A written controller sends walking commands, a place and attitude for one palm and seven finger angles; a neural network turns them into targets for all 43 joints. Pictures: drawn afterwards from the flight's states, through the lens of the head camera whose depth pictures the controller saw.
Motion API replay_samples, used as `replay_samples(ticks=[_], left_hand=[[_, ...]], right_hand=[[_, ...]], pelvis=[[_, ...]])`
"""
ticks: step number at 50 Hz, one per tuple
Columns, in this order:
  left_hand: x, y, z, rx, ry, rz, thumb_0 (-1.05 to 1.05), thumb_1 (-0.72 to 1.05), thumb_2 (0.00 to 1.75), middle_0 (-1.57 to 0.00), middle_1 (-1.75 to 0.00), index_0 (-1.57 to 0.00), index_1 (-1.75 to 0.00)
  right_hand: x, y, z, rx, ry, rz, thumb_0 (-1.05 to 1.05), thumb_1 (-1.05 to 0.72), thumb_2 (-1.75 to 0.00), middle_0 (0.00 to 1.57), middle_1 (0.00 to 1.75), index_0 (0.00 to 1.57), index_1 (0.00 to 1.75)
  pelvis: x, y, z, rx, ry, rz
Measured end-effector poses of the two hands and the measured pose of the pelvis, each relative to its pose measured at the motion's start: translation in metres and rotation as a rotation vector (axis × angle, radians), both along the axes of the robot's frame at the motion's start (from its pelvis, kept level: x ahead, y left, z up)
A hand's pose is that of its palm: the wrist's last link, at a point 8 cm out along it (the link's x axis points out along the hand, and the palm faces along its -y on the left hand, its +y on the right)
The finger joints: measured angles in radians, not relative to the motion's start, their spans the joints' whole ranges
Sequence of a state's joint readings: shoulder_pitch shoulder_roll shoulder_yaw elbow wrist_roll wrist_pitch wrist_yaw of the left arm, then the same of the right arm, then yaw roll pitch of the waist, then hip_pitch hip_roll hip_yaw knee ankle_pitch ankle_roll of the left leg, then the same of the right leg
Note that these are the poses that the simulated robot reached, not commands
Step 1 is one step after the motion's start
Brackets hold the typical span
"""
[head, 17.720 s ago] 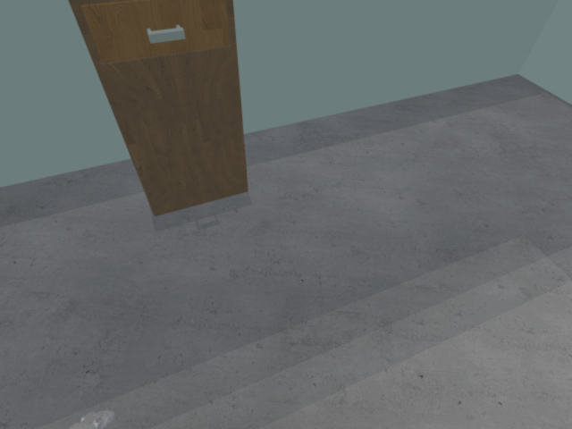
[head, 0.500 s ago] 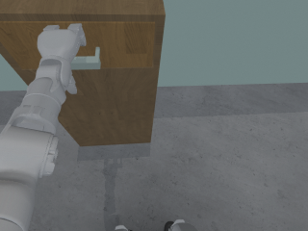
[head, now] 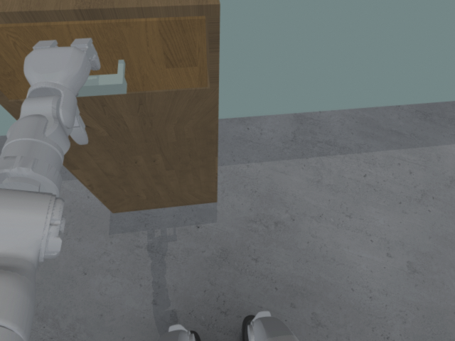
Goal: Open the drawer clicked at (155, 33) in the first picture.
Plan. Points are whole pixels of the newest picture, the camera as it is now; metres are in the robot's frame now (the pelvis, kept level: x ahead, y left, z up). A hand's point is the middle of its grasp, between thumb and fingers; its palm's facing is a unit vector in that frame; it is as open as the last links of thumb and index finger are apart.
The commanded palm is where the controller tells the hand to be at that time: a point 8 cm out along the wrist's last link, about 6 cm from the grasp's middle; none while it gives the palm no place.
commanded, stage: lower the fingers behind the handle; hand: left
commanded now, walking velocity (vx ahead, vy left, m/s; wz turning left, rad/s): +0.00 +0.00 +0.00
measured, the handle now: (96, 76) +0.59 +0.19 +0.07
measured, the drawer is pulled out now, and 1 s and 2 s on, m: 0.00 0.00 0.01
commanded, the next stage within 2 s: close the thumb around the handle in 0.54 s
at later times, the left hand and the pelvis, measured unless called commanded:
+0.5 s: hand (82, 105) +0.54 +0.22 +0.05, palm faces -0.07 -0.02 -1.00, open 13.8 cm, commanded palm +0.53 +0.21 +0.10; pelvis +0.02 +0.01 +0.00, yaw +0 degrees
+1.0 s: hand (81, 106) +0.54 +0.22 +0.05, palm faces -0.06 -0.03 -1.00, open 10.2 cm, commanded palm +0.52 +0.21 +0.10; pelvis +0.02 +0.00 +0.00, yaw +0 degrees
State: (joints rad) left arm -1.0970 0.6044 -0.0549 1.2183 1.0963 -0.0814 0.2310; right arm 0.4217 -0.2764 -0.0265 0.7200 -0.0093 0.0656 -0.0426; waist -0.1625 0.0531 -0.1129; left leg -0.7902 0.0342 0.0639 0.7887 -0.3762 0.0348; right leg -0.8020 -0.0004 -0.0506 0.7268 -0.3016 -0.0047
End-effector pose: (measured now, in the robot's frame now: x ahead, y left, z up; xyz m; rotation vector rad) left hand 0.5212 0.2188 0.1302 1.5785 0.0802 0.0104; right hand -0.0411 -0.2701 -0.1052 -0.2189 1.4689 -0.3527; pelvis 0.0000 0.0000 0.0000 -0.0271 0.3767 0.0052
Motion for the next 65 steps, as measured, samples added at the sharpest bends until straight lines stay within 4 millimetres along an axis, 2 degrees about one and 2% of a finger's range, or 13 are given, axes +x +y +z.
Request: replay_samples(ticks=[5,6,12,27,37,45,61,65], left_hand=[[-0.002,0.003,-0.029,-0.009,0.065,0.03,0.0,-0.48,0.3,-0.3,-1.25,-0.32,-1.2],[-0.002,0.003,-0.03,-0.02,0.049,0.029,0.0,-0.48,0.3,-0.31,-1.25,-0.31,-1.2],[-0.003,0.002,-0.029,-0.011,0.01,-0.008,0.0,-0.48,0.3,-0.32,-1.22,-0.3,-1.2],[0.0,0.0,-0.028,-0.022,0.032,0.021,0.0,-0.48,0.3,-0.31,-1.2,-0.32,-1.2],[0.0,0.002,-0.029,-0.022,0.021,-0.002,0.0,-0.45,0.32,-0.33,-1.2,-0.32,-1.2],[-0.001,0.002,-0.03,-0.029,0.006,0.008,0.0,-0.19,0.43,-0.34,-1.22,-0.34,-1.23],[-0.004,0.0,-0.027,-0.012,0.015,0.016,0.0,0.63,0.78,-0.39,-1.31,-0.39,-1.32],[-0.004,0.001,-0.028,-0.02,0.015,0.018,0.01,0.69,0.82,-0.4,-1.33,-0.38,-1.33]], right_hand=[[-0.008,-0.01,0.007,-0.031,0.028,-0.013,0.01,-0.9,-0.9,0.2,0.3,0.2,0.3],[-0.008,-0.011,0.008,-0.036,0.032,-0.012,0.01,-0.9,-0.9,0.2,0.3,0.2,0.3],[-0.002,-0.009,0.007,-0.038,0.036,-0.003,0.01,-0.9,-0.9,0.2,0.3,0.2,0.3],[0.041,0.017,-0.008,0.044,-0.053,0.015,0.0,-0.9,-0.9,0.2,0.3,0.2,0.3],[0.044,0.012,-0.006,0.032,-0.039,0.026,0.0,-0.9,-0.9,0.2,0.3,0.2,0.3],[0.037,0.004,-0.003,0.018,-0.016,0.017,0.0,-0.9,-0.9,0.2,0.3,0.2,0.3],[0.033,0.004,-0.002,0.016,-0.029,0.007,0.0,-0.9,-0.9,0.2,0.3,0.2,0.3],[0.032,0.005,-0.003,0.016,-0.031,0.011,0.0,-0.9,-0.9,0.2,0.3,0.2,0.3]], pelvis=[[0.001,-0.001,-0.001,-0.005,0.012,-0.001],[0.001,0.0,-0.001,-0.005,0.014,0.0],[0.005,0.001,-0.002,-0.012,0.02,0.008],[0.017,0.006,0.002,-0.012,0.004,0.007],[0.02,0.006,0.002,-0.011,0.007,0.009],[0.021,0.006,0.002,-0.012,0.005,0.006],[0.016,0.004,0.003,-0.008,-0.006,0.002],[0.015,0.003,0.003,-0.007,-0.003,0.004]])
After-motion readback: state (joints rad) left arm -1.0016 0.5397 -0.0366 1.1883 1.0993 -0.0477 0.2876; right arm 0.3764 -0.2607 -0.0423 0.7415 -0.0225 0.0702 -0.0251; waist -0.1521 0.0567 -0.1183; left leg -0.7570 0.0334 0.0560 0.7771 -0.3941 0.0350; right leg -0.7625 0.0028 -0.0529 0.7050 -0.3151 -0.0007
